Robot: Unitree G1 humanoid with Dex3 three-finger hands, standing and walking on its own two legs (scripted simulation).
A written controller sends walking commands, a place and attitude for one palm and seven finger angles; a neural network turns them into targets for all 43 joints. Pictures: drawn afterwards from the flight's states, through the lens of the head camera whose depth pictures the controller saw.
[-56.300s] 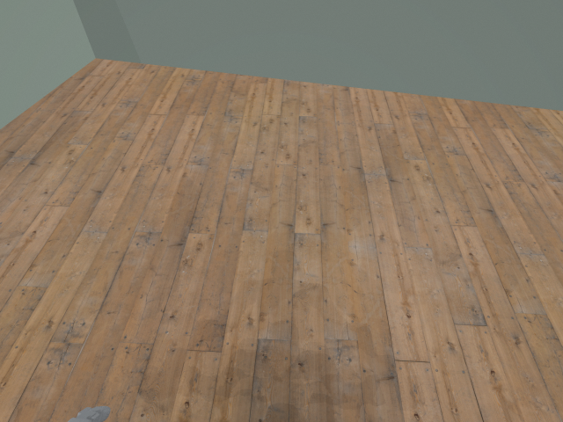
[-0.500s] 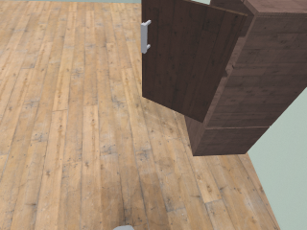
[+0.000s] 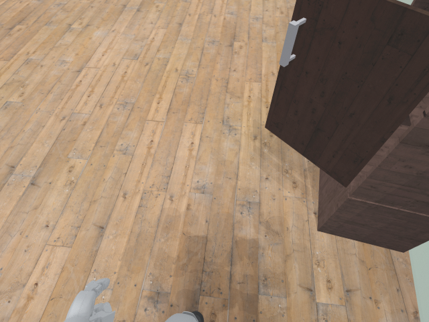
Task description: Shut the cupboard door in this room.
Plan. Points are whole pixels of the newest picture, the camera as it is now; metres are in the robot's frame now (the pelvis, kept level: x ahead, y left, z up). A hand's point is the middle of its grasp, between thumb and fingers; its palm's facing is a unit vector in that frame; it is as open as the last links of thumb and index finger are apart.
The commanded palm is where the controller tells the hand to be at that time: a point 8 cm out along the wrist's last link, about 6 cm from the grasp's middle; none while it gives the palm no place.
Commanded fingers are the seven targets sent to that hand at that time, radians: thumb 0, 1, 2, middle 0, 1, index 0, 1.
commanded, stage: walk to a spot facing it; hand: left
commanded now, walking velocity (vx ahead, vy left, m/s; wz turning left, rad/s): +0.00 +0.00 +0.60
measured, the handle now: (292, 42) +0.85 -0.21 +0.04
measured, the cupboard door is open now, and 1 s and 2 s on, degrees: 57 57 57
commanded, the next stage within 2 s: turn to face it in 1.56 s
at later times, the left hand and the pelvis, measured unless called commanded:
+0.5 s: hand out of the picture +0.01 +0.23 -0.17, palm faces +0.34 -0.89 -0.29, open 7.4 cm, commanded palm none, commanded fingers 0.00 0.90 0.90 -0.20 -0.30 -0.20 -0.30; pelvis +0.01 -0.01 -0.01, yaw +19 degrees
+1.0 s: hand out of the picture -0.07 +0.21 -0.18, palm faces +0.64 -0.74 -0.22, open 7.4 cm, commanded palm none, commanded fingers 0.00 0.90 0.90 -0.20 -0.30 -0.20 -0.30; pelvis +0.03 +0.02 -0.01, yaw +38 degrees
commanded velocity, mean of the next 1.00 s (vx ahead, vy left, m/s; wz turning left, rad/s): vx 0.11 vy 0.00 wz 0.59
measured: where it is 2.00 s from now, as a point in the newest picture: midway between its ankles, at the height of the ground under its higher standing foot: (167, 304)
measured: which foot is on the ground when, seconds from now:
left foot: down 0.00-0.00, up 0.02-0.26, down 0.28-0.56, up 0.58-0.88, down 0.90-1.00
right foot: up 0.00-0.00, down 0.02-0.28, up 0.30-0.56, down 0.58-0.90, up 0.92-1.00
